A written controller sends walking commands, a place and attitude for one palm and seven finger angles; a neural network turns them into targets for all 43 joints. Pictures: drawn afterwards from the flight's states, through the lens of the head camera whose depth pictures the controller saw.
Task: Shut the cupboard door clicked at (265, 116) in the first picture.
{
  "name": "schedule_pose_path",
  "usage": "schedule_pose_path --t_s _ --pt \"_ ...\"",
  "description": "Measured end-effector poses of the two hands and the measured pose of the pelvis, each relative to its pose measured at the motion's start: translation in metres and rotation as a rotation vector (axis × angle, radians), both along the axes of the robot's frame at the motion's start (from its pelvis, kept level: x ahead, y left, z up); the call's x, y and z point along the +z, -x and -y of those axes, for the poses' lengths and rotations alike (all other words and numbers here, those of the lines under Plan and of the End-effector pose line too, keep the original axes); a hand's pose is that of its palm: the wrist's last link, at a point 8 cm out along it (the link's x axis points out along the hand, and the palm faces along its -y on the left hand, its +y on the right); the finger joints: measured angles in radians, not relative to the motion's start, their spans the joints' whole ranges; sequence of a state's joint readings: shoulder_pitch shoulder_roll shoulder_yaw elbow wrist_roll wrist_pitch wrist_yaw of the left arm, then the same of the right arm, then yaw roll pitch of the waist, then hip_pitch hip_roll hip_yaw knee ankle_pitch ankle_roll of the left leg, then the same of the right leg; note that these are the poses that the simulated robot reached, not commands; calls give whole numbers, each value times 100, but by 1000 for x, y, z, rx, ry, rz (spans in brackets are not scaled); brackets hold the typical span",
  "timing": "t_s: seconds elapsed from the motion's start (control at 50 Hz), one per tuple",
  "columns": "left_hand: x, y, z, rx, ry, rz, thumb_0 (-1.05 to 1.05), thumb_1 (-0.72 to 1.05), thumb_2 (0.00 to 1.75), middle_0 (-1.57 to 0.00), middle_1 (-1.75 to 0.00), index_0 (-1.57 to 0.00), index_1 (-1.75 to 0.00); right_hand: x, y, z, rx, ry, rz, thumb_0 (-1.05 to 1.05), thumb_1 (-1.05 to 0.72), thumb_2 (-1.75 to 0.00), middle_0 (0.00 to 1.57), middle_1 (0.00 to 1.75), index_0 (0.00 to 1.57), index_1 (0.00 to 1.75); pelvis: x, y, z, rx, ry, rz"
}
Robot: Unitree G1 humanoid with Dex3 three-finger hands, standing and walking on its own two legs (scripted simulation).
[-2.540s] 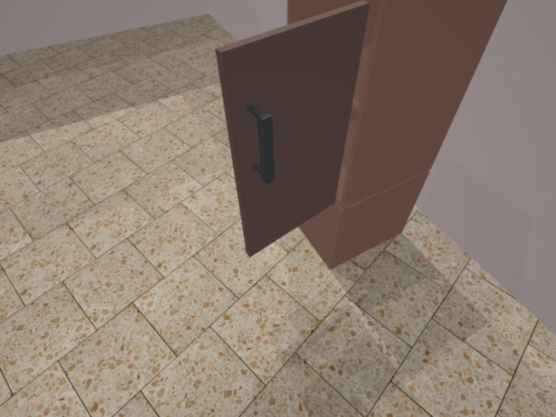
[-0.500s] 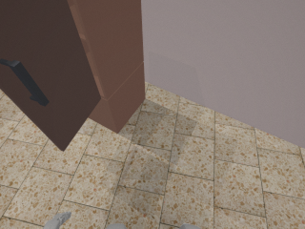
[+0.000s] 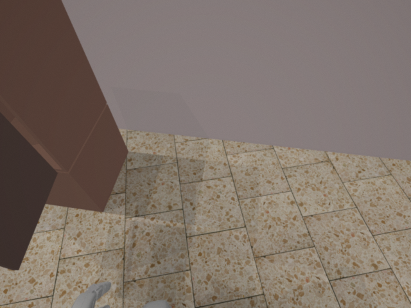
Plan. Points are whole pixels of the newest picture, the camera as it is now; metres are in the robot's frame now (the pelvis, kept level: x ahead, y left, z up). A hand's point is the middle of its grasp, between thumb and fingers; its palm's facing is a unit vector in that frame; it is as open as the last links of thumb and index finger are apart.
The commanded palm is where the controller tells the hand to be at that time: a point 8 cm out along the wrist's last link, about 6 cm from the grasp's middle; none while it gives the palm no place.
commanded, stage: walk to a spot facing it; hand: left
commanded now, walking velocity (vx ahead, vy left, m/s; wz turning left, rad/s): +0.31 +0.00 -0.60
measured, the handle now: out of the picture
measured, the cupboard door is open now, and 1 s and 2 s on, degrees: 99 99 99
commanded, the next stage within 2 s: turn to face it in 1.22 s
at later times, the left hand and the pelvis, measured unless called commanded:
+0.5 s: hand (156, 232) +0.29 +0.14 -0.14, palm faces -0.31 -0.93 -0.17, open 7.4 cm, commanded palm none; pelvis +0.13 -0.01 +0.02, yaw -19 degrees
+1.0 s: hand (199, 189) +0.44 +0.04 -0.17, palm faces -0.41 -0.90 -0.18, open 7.3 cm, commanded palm none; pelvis +0.34 -0.12 +0.00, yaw -28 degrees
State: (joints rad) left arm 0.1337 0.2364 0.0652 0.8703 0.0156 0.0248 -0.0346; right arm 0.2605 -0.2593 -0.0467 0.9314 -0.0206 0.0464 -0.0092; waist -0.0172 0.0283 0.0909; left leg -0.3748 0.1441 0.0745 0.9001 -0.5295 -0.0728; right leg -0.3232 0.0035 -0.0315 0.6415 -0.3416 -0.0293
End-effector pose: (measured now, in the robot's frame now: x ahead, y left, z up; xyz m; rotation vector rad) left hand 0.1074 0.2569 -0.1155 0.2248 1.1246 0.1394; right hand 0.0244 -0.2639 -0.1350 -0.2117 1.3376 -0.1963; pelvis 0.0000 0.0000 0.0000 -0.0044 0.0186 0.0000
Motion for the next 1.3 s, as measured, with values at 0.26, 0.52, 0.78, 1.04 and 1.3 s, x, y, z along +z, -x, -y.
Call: schedule_pose_path --t_s 0.26,0.52,0.78,1.04,1.3 --pt "-14 -3 -4 -64 36 -206 1 90 90 -21 -30 -21 -30 29 -93 -12 -79 22 268 1 -91 -90 20 30 20 30 7 -59 -16 -182 0 -13" --pt "6 -215 79 -345 70 -27 1 91 90 -20 -30 -20 -29 22 -7 -26 -351 -43 -53 1 -91 -90 20 30 20 30 18 -139 21 -338 -2 -9" --pt "0 -311 183 -448 51 -18 0 91 90 -20 -30 -20 -30 12 -89 51 -489 -54 -46 1 -91 -90 20 30 19 30 14 -229 96 -415 -13 5" --pt "-24 -361 173 -385 7 -241 0 92 90 -20 -30 -20 -30 18 -286 106 -430 4 243 0 -91 -90 20 30 20 30 6 -353 134 -496 -13 17" --pt "-12 -513 312 -471 45 -45 0 91 90 -20 -30 -20 -30 -11 -260 144 -577 -127 -121 1 -93 -90 20 30 20 30 -1 -444 227 -511 -17 29"
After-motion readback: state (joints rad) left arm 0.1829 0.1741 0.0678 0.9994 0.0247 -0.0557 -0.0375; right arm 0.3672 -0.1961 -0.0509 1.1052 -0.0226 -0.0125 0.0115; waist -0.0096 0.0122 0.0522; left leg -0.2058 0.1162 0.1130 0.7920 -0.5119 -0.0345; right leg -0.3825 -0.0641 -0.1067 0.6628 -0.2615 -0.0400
